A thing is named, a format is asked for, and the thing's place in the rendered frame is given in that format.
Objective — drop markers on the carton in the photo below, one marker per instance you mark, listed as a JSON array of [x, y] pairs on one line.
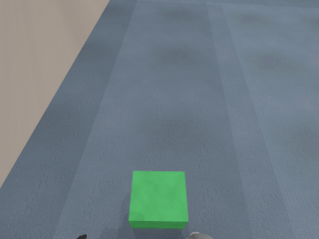
[[158, 200]]

